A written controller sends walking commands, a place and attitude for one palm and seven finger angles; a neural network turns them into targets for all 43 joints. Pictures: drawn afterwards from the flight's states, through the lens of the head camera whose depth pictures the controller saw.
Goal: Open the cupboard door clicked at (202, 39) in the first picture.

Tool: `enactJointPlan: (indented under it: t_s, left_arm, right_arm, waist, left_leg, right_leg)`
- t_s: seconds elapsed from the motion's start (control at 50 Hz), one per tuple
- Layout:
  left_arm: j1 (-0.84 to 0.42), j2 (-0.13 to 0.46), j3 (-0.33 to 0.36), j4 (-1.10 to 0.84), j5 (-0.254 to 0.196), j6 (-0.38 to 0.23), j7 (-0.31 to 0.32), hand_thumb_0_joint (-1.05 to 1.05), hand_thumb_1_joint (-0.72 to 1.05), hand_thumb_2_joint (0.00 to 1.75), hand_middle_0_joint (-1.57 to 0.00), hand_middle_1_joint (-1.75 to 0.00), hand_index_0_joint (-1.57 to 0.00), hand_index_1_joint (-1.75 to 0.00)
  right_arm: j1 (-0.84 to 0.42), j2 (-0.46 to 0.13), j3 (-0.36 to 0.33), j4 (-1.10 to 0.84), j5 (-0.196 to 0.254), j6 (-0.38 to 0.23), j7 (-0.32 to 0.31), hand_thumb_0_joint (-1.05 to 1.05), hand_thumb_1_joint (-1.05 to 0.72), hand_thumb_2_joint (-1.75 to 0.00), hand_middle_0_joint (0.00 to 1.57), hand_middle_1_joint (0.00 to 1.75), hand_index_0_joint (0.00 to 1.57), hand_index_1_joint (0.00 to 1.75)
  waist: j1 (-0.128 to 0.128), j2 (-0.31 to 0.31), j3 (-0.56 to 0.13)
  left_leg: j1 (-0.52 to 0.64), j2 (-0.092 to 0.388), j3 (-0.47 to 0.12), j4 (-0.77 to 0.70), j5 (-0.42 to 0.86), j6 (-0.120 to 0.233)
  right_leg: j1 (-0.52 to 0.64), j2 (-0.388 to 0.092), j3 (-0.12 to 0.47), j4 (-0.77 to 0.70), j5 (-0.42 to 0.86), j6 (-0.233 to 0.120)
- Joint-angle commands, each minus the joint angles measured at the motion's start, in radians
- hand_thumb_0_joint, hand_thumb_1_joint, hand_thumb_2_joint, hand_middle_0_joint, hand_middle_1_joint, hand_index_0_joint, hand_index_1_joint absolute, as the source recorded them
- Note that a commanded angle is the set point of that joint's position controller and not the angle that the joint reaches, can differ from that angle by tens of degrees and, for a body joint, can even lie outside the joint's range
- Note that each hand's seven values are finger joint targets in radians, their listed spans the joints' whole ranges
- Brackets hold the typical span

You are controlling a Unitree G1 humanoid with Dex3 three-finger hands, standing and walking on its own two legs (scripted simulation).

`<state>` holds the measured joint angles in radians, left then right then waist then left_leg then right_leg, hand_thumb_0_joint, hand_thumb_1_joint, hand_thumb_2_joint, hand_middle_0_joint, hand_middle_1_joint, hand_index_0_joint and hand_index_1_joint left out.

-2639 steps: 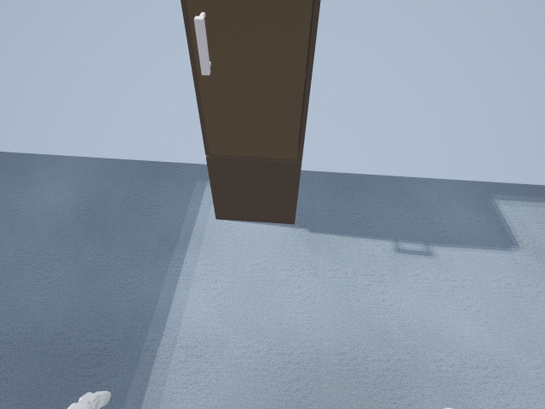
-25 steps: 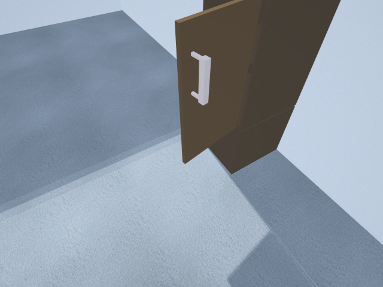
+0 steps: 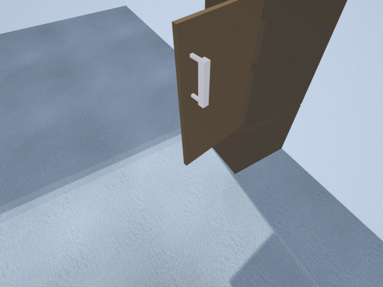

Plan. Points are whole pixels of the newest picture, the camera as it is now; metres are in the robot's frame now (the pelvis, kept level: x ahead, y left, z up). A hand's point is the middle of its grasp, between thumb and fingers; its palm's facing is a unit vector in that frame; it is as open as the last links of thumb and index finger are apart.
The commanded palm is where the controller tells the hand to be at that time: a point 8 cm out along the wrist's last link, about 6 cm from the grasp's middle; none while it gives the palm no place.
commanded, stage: look to check the result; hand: left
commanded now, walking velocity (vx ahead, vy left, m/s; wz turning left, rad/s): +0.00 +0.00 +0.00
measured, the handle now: (198, 81) +0.64 +0.02 +0.07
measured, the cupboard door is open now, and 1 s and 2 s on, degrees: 100 100 100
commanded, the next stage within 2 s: stand and wait in 0.14 s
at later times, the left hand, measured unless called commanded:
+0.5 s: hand out of the picture +0.10 +0.23 -0.15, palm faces -0.01 -0.94 -0.33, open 7.4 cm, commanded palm none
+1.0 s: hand out of the picture +0.09 +0.24 -0.16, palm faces -0.01 -0.95 -0.33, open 7.4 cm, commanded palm none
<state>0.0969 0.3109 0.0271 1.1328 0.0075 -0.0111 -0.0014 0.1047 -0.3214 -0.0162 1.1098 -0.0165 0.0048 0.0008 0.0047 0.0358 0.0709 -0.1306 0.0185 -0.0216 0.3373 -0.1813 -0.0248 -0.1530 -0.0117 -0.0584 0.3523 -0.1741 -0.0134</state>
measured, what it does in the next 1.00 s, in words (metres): stands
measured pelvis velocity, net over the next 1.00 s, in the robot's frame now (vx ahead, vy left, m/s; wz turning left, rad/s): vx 0.02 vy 0.00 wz -0.01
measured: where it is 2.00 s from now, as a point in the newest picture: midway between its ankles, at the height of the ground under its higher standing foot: outside the picture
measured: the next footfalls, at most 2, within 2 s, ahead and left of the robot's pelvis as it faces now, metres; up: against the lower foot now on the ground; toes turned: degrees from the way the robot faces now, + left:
none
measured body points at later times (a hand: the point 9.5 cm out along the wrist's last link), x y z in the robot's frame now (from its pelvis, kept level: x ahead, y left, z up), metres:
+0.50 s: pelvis +0.02 -0.01 +0.00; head +0.04 -0.02 +0.45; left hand +0.10 +0.28 -0.13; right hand +0.08 -0.30 -0.14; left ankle +0.00 +0.14 -0.75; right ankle +0.01 -0.11 -0.75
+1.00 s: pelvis +0.02 +0.00 +0.00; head +0.03 -0.01 +0.45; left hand +0.09 +0.29 -0.13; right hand +0.08 -0.29 -0.14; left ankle +0.00 +0.14 -0.75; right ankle +0.01 -0.11 -0.75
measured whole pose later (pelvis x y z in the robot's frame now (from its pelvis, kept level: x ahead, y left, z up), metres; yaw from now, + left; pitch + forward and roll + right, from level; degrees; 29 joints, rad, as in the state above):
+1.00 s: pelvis +0.02 +0.00 +0.00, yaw -1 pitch -2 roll +0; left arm 0.11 0.31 0.02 1.13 0.01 -0.01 0.00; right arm 0.13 -0.31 -0.01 1.13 -0.01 0.00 -0.01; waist 0.00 0.02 0.06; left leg -0.08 0.03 -0.01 0.30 -0.19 -0.03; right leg -0.11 0.00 -0.05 0.31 -0.18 -0.02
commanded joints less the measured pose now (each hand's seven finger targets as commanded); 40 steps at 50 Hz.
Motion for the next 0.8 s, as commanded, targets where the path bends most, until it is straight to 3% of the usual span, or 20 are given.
enactJointPlan:
  t_s: [0.0,0.12,0.34,0.46,0.78]
  left_arm:
    - [-0.03,0.212,0.033,-0.056,0.003,-0.028,0.017,0.0,0.9,0.9,-0.2,-0.3,-0.2,-0.3]
    - [-0.039,0.215,0.033,-0.057,0.002,-0.028,0.018,0.0,0.9,0.9,-0.2,-0.3,-0.2,-0.3]
    - [-0.038,0.215,0.031,-0.059,0.001,-0.027,0.017,0.0,0.9,0.9,-0.2,-0.3,-0.2,-0.3]
    - [-0.032,0.213,0.031,-0.058,-0.001,-0.027,0.018,0.0,0.9,0.9,-0.2,-0.3,-0.2,-0.3]
    - [-0.023,0.203,0.027,-0.054,0.0,-0.026,0.018,0.0,0.9,0.9,-0.2,-0.3,-0.2,-0.3]
  right_arm:
    - [-0.001,-0.184,-0.03,-0.044,-0.001,-0.019,-0.013,0.0,-0.9,-0.9,0.2,0.3,0.2,0.3]
    - [-0.009,-0.185,-0.028,-0.044,-0.002,-0.02,-0.015,0.0,-0.9,-0.9,0.2,0.3,0.2,0.3]
    - [-0.008,-0.187,-0.024,-0.039,-0.001,-0.019,-0.016,0.0,-0.9,-0.9,0.2,0.3,0.2,0.3]
    - [-0.001,-0.186,-0.023,-0.039,0.0,-0.022,-0.02,0.0,-0.9,-0.9,0.2,0.3,0.2,0.3]
    - [0.011,-0.178,-0.023,-0.031,0.001,-0.023,-0.021,0.0,-0.9,-0.9,0.2,0.3,0.2,0.3]
  waist:
    - [-0.01,-0.04,-0.106]
    - [-0.012,-0.033,-0.112]
    - [-0.01,-0.032,-0.1]
    - [-0.008,-0.033,-0.115]
    - [-0.01,-0.033,-0.096]
  left_leg:
    - [0.02,0.094,-0.063,-0.045,0.144,0.039]
    - [0.028,0.098,-0.06,-0.049,0.18,0.035]
    - [0.032,0.099,-0.054,-0.059,0.16,0.032]
    - [0.045,0.102,-0.051,-0.056,0.196,0.031]
    - [0.045,0.103,-0.051,-0.07,0.174,0.033]
  right_leg:
    - [0.053,-0.121,0.108,-0.072,0.123,-0.03]
    - [0.077,-0.123,0.104,-0.065,0.19,-0.03]
    - [0.079,-0.12,0.109,-0.08,0.168,-0.029]
    - [0.097,-0.12,0.104,-0.07,0.224,-0.03]
    - [0.084,-0.115,0.108,-0.08,0.188,-0.029]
